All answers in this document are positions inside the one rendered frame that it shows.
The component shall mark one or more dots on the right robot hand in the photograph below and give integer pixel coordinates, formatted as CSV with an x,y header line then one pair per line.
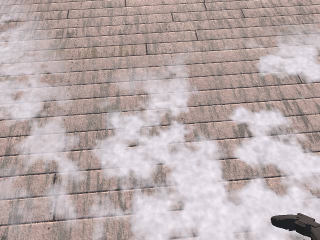
x,y
300,223

